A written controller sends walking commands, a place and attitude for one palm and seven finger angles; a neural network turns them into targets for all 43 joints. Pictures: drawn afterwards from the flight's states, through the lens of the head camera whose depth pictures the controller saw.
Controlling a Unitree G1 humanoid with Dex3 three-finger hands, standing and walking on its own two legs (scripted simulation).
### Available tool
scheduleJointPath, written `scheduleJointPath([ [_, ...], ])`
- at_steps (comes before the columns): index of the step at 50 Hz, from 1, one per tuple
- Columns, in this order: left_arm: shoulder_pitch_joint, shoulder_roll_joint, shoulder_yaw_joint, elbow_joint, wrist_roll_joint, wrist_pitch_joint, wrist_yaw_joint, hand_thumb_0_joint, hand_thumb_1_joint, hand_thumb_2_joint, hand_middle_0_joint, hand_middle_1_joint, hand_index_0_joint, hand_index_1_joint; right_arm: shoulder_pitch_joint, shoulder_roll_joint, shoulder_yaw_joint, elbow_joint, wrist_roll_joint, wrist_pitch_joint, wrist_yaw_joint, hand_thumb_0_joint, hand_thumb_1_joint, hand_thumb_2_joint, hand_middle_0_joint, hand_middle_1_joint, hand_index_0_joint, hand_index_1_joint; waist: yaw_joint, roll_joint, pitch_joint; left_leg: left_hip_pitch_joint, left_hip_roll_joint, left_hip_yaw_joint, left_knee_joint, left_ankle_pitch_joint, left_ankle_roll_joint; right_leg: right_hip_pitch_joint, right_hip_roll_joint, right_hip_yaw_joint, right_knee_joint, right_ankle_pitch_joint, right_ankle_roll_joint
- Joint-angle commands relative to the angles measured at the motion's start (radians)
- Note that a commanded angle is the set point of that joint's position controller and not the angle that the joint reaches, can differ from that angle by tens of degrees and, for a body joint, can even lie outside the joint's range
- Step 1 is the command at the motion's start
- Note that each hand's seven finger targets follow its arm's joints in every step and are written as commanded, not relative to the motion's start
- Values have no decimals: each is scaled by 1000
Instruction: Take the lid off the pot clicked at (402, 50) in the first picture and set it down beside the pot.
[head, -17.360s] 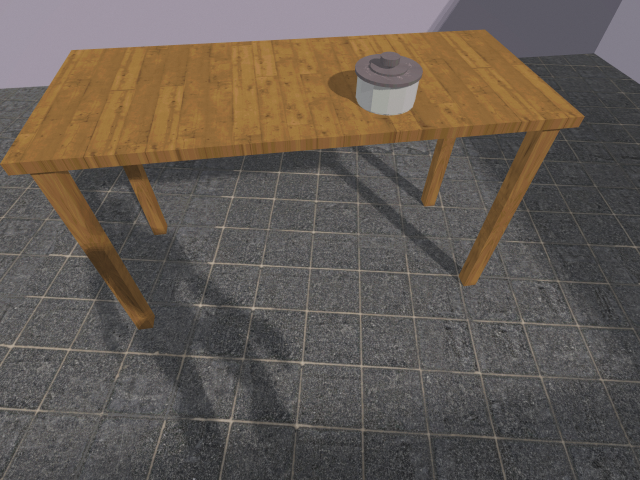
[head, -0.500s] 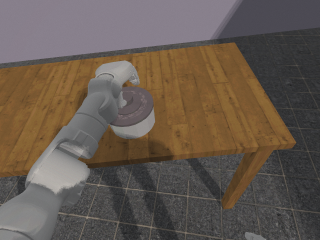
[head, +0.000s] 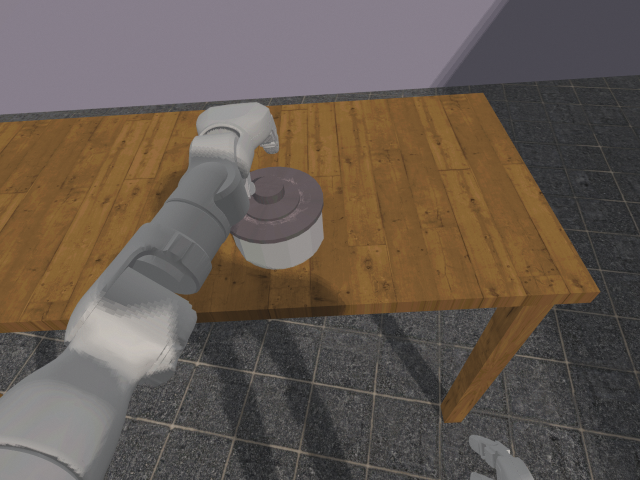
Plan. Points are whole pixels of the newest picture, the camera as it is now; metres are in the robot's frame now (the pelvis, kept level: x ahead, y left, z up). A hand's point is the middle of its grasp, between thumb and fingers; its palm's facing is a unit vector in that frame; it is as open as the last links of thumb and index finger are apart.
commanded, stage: move the open hand above the knob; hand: left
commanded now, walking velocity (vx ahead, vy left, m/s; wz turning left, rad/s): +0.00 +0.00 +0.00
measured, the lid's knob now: (268, 189) +0.50 +0.07 +0.09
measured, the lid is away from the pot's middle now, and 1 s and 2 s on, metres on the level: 0.00 0.00 0.00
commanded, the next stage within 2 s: lower the open fingers around the knob in 0.08 s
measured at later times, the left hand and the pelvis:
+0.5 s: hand (257, 181) +0.47 +0.08 +0.14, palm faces -0.30 -0.07 -0.95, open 10.1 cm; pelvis +0.01 +0.00 +0.00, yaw -1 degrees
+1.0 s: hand (266, 189) +0.48 +0.07 +0.11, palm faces -0.34 -0.06 -0.94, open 10.1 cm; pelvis +0.01 +0.00 +0.00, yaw -1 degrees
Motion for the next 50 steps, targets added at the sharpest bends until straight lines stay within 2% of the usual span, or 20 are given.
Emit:
scheduleJointPath([
  [1, -553, 146, 61, -253, 22, -27, 14, 0, -336, 1528, -847, -81, -847, -81, -35, -117, -53, -123, -6, -38, -2, 0, -900, -900, 200, 300, 200, 300, -27, -78, -427, 256, 18, -39, -1, 268, 18, 87, 12, -4, -40, 354, -18],
  [3, -642, 252, 136, -356, 9, -70, 18, 0, -336, 1528, -847, -81, -847, -81, -23, -119, -54, -135, -9, -56, -14, 0, -900, -900, 200, 300, 200, 300, -23, -86, -510, 279, 16, -44, 1, 283, 27, 147, 9, 11, -44, 401, -14],
  [4, -645, 238, 117, -341, 14, -82, 23, 0, -336, 1528, -847, -81, -847, -81, -21, -109, -53, -133, -7, -68, -18, 0, -900, -900, 200, 300, 200, 300, -24, -69, -511, 292, 12, -45, 4, 294, 29, 140, 11, 11, -42, 405, -16],
  [8, -543, 231, 140, -212, 30, -72, 60, 0, -336, 1528, -847, -81, -847, -81, 19, -118, -55, -91, -5, -70, -12, 0, -900, -900, 200, 300, 200, 300, -9, -122, -375, 225, 26, -46, -14, 303, 23, 92, 22, -11, -46, 380, -21],
  [10, -416, 151, 99, -45, 11, -11, 55, 0, -336, 1528, -847, -81, -847, -81, 15, -125, -53, -75, -5, -56, -2, 0, -900, -900, 200, 300, 200, 300, -3, -146, -285, 167, 18, -32, -26, 255, 17, 67, 22, -17, -48, 361, -20],
  [12, -332, 154, 124, -7, -4, 15, 43, 0, -336, 1528, -847, -81, -847, -81, 23, -143, -54, -85, -5, -41, 0, 0, -900, -900, 200, 300, 200, 300, 3, -192, -256, 119, 21, -16, -32, 244, 18, 88, 16, -15, -58, 373, -16],
  [17, -525, 171, 80, -350, 16, -27, 4, 0, -336, 1528, -847, -81, -847, -81, -25, -118, -67, -147, -7, -63, 5, 0, -900, -900, 200, 300, 200, 300, -8, -83, -497, 272, 12, -35, 17, 412, 39, 176, 8, 9, -38, 522, -16],
  [18, -569, 243, 124, -411, 26, -39, 7, 0, -336, 1528, -847, -81, -847, -81, -16, -120, -69, -142, -8, -70, 6, 0, -900, -900, 200, 300, 200, 300, -7, -68, -527, 308, 15, -45, 22, 431, 40, 184, 12, 16, -37, 535, -14],
  [19, -541, 250, 130, -381, 30, -42, 8, 0, -336, 1528, -847, -81, -847, -81, -14, -118, -71, -136, -7, -73, 4, 0, -900, -900, 200, 300, 200, 300, -6, -73, -526, 313, 14, -44, 25, 436, 40, 180, 16, 15, -34, 528, -13],
  [22, -412, 225, 144, -197, 17, -19, 14, 0, -336, 1528, -847, -81, -847, -81, 16, -128, -64, -103, -3, -52, -2, 0, -900, -900, 200, 300, 200, 300, -5, -171, -356, 193, 14, -24, -6, 329, 37, 145, 20, -5, -56, 470, -14],
  [24, -397, 150, 84, -126, 11, 4, 18, 0, -336, 1528, -847, -81, -847, -81, 0, -128, -56, -91, 4, -41, -4, 0, -900, -900, 200, 300, 200, 300, -16, -183, -264, 151, 14, -9, -25, 234, 30, 90, 20, -11, -63, 398, -9],
  [27, -465, 20, -18, -212, -3, -16, 11, 0, -336, 1528, -847, -81, -847, -81, -22, -118, -62, -113, 4, -50, 1, 0, -900, -900, 200, 300, 200, 300, -35, -113, -306, 216, 14, -22, -5, 273, 31, 42, 18, -14, -54, 384, -17],
  [30, -511, 117, 48, -308, 4, -52, 21, 0, -336, 1528, -847, -81, -847, -81, -18, -114, -67, -119, -8, -60, 0, 0, -900, -900, 200, 300, 200, 300, -26, -54, -462, 316, 15, -43, 21, 342, 30, 88, 19, 2, -37, 422, -19],
  [32, -489, 174, 99, -224, 10, -54, 35, 0, -336, 1528, -847, -81, -847, -81, 0, -121, -60, -98, -7, -47, -10, 0, -900, -900, 200, 300, 200, 300, -26, -93, -419, 248, 14, -33, 12, 296, 31, 103, 18, 4, -50, 418, -20],
  [35, -479, 121, 60, -95, 13, -14, 63, 0, -336, 1528, -847, -81, -847, -81, 9, -122, -51, -70, 4, -35, -21, 0, -900, -900, 200, 300, 200, 300, -43, -171, -285, 147, 15, -16, -18, 185, 29, 60, 21, -4, -63, 347, -12],
  [39, -490, 71, 32, -116, -1, -31, 65, 0, -336, 1528, -847, -81, -847, -81, 1, -120, -57, -85, -5, -50, -23, 0, -900, -900, 200, 300, 200, 300, -44, -124, -361, 194, 12, -17, 2, 234, 30, 69, 17, 4, -46, 388, -13],
  [41, -473, 102, 51, -115, 12, -39, 59, 0, -336, 1528, -847, -81, -847, -81, 8, -123, -57, -84, -7, -43, -22, 0, -900, -900, 200, 300, 200, 300, -41, -104, -404, 210, 13, -20, 14, 276, 30, 87, 15, 8, -39, 424, -14],
  [45, -427, 129, 86, -17, 21, -23, 61, 0, -336, 1528, -847, -81, -847, -81, 39, -135, -58, -62, -7, -26, -25, 0, -900, -900, 200, 300, 200, 300, -46, -153, -341, 141, 17, -9, 10, 238, 33, 80, 21, 4, -47, 417, -11],
  [47, -408, 155, 116, -29, 5, -31, 64, 0, -336, 1528, -847, -81, -847, -81, 28, -137, -56, -79, -9, -26, -27, 0, -900, -900, 200, 300, 200, 300, -34, -164, -372, 124, 15, -11, 8, 247, 34, 123, 15, 11, -46, 433, -12],
  [50, -392, 88, 53, -57, 15, -36, 52, 0, -336, 1528, -847, -81, -847, -81, 33, -132, -65, -79, -7, -27, -19, 0, -900, -900, 200, 300, 200, 300, -41, -123, -386, 175, 19, -5, 22, 317, 37, 96, 18, 6, -39, 483, -11],
])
